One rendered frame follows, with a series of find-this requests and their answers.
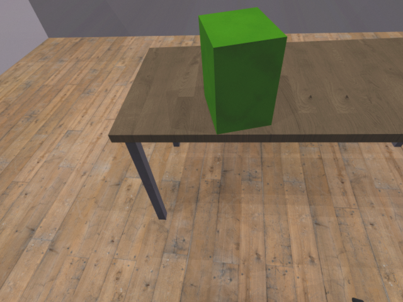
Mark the carton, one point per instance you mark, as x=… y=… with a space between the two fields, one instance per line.
x=242 y=54

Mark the table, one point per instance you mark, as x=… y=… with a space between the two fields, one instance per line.
x=329 y=91

